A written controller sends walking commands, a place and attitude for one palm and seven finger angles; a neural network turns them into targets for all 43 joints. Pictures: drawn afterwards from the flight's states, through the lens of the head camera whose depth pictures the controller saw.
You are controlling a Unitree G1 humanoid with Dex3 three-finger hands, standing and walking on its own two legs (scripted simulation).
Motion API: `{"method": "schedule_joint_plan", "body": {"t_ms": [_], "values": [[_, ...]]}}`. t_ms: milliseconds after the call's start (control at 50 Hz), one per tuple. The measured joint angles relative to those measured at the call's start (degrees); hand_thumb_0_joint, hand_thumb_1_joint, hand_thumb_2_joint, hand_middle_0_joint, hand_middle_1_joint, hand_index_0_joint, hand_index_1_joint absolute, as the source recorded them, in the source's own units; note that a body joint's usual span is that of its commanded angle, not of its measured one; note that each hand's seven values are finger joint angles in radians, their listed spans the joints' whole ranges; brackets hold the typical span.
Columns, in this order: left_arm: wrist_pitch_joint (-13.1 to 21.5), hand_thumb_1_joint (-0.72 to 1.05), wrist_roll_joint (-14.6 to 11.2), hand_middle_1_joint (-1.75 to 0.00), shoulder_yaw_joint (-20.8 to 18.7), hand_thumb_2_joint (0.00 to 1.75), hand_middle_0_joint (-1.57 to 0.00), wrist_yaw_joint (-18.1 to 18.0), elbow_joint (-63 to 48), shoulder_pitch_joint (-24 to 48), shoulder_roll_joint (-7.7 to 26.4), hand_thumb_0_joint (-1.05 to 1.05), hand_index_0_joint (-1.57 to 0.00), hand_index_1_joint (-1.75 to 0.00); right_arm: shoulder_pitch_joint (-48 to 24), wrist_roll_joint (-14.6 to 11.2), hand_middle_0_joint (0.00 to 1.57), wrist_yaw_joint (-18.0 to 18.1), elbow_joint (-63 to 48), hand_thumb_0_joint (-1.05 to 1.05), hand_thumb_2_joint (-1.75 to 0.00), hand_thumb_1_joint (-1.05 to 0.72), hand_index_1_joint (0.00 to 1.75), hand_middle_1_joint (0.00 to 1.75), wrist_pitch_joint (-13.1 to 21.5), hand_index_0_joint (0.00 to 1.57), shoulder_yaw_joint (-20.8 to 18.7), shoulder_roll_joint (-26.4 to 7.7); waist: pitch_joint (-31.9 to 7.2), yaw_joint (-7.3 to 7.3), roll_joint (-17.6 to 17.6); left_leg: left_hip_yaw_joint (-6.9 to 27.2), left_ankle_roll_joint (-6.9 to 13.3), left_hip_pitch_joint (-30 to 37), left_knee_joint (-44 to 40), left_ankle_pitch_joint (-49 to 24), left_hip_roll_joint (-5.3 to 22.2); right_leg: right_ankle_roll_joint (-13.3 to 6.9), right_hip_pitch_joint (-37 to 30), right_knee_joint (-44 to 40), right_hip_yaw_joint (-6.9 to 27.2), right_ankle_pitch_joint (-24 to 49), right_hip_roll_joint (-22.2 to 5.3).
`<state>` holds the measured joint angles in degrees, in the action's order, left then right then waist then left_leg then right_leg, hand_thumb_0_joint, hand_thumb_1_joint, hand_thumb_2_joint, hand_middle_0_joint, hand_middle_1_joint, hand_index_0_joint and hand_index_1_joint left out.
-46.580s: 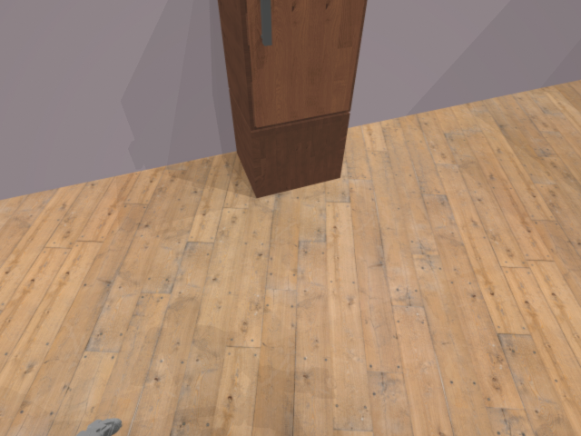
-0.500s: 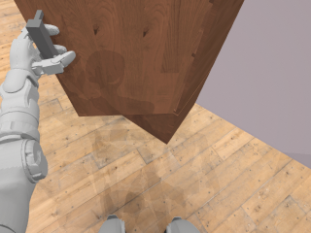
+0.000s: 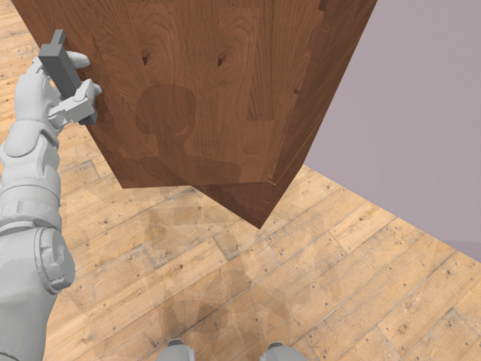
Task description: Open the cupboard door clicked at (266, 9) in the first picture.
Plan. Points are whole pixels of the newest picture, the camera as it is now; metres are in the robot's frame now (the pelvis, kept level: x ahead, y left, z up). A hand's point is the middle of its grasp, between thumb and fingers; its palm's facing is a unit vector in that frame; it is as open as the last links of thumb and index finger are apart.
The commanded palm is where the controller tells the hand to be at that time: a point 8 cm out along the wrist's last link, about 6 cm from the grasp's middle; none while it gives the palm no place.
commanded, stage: pull the door open along its arc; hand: left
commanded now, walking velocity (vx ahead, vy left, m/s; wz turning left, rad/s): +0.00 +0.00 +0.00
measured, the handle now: (74, 79) +0.55 +0.23 +0.11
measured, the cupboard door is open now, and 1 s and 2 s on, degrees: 39 56 79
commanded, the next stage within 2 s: open thumb and fingers to let go in 1.58 s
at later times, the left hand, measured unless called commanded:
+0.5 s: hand (92, 155) +0.40 +0.18 +0.12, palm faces +0.22 -0.97 +0.12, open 6.5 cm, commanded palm +0.37 +0.23 +0.11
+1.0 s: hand (105, 155) +0.40 +0.16 +0.11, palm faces +0.46 -0.89 -0.01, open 6.0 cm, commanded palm +0.34 +0.19 +0.11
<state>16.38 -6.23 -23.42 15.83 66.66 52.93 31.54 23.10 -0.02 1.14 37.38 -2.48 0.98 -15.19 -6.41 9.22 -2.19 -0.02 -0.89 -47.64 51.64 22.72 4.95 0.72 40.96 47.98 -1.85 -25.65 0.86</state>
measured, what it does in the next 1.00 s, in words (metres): stands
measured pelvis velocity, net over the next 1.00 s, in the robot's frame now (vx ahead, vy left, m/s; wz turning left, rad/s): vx -0.01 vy -0.02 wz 0.02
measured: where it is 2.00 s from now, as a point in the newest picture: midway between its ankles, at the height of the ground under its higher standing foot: outside the picture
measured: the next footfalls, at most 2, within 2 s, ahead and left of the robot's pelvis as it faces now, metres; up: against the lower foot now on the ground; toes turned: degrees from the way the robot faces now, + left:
none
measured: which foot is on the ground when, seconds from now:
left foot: down 0.00-1.00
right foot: down 0.00-1.00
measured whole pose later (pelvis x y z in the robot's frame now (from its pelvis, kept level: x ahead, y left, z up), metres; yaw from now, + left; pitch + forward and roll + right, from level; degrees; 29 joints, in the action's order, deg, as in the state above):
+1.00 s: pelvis -0.01 -0.02 +0.02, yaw +1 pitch +9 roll -1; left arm 13.8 -3.4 -14.6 -19.6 37.8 27.4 7.4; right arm 20.5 2.0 1.2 41.5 -0.5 -1.9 -13.7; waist -6.0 3.1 -3.1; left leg -0.3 -2.2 -34.1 43.9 19.1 4.1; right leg -0.6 29.1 43.9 -1.9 -24.1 0.2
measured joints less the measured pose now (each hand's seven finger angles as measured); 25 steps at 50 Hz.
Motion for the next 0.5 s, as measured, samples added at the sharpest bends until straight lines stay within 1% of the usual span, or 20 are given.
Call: {"method": "schedule_joint_plan", "body": {"t_ms": [80,160,260,360,380,400,440,480,500], "values": [[-0.57,0.7,-1.06,-1.35,-0.78,0.78,-0.33,0.72,-3.18,-3.65,-0.56,0.01,-0.34,-1.35,0.3,-0.27,0.2,0.0,-1.18,0.01,-0.9,-0.91,0.3,0.3,-0.62,0.2,-0.25,-0.19,-0.32,-0.28,-0.14,-0.82,-0.01,1.48,-0.94,0.06,0.22,0.02,-1.0,-0.7,0.79,0.13,0.14],[-1.15,0.69,-2.73,-1.35,-0.71,0.75,-0.33,1.2,-8.2,-9.11,-2.37,0.01,-0.34,-1.35,0.69,-0.79,0.2,-0.12,-2.09,0.01,-0.9,-0.91,0.3,0.3,-1.34,0.2,-0.56,-0.29,-0.78,-1.04,-0.27,-1.59,0.01,3.88,-2.23,0.19,0.34,0.06,-3.0,-1.85,1.5,0.2,0.21],[-2.38,0.68,-5.45,-1.35,0.73,0.72,-0.33,1.46,-18.09,-18.54,-6.13,0.01,-0.33,-1.35,0.53,-1.61,0.2,-0.37,-3.38,0.01,-0.9,-0.91,0.3,0.3,-1.72,0.2,-1.03,-0.18,-1.35,-2.45,-0.36,-2.36,0.05,7.74,-4.25,0.23,0.24,0.09,-6.49,-3.68,2.16,0.36,0.09],[-3.53,0.66,-8.06,-1.35,3.54,0.7,-0.32,1.45,-30.4,-29.93,-10.76,0.0,-0.32,-1.35,-1.12,-2.17,0.2,-0.82,-4.89,0.01,-0.9,-0.91,0.3,0.3,-0.89,0.2,-1.3,0.03,-1.83,-4.14,-0.51,-2.86,0.13,11.81,-6.28,0.09,-0.13,0.21,-10.17,-5.19,2.51,0.7,-0.28],[-4.21,0.66,-8.4,-1.35,4.35,0.69,-0.33,0.5,-32.87,-31.66,-12.17,0.0,-0.32,-1.35,-1.51,-2.19,0.2,-0.82,-5.11,0.01,-0.9,-0.91,0.3,0.3,-0.48,0.2,-1.46,0.19,-1.95,-4.77,-0.46,-2.9,0.12,12.44,-6.57,0.07,-0.23,0.24,-10.79,-5.44,2.52,0.69,-0.39],[-4.79,0.65,-8.48,-1.35,5.39,0.7,-0.33,-1.67,-35.15,-32.94,-13.93,0.01,-0.32,-1.33,-2.03,-2.14,0.2,-0.84,-5.16,0.01,-0.9,-0.91,0.3,0.3,0.04,0.2,-1.64,0.37,-1.97,-5.43,-0.41,-2.84,0.09,12.96,-6.75,0.04,-0.38,0.27,-11.44,-5.72,2.43,0.57,-0.53],[-5.67,0.64,-8.52,-1.35,6.81,0.71,-0.32,-7.4,-38.5,-34.17,-18.0,0.02,-0.33,-1.32,-3.63,-2.01,0.2,-0.99,-4.86,0.01,-0.9,-0.91,0.3,0.3,1.08,0.2,-1.78,0.65,-1.74,-6.45,-0.39,-2.33,0.04,13.51,-6.76,-0.08,-0.77,0.36,-12.4,-5.92,1.88,0.27,-0.88],[-6.28,0.62,-7.21,-1.35,7.67,0.72,-0.32,-13.37,-40.24,-33.79,-21.65,0.02,-0.34,-1.32,-5.76,-1.52,0.2,-1.15,-4.33,0.01,-0.9,-0.91,0.3,0.3,1.82,0.2,-1.67,1.01,-1.27,-7.15,-0.25,-1.65,-0.01,13.57,-6.52,-0.34,-1.15,0.34,-12.74,-5.54,1.19,0.11,-1.2],[-6.68,0.62,-5.93,-1.35,8.11,0.73,-0.32,-16.41,-40.58,-33.1,-23.03,0.01,-0.34,-1.31,-6.83,-1.14,0.2,-1.22,-4.1,0.01,-0.9,-0.91,0.3,0.3,2.04,0.2,-1.59,1.24,-1.06,-7.43,-0.14,-1.33,-0.05,13.43,-6.37,-0.52,-1.34,0.29,-12.68,-5.21,0.87,0.06,-1.35]]}}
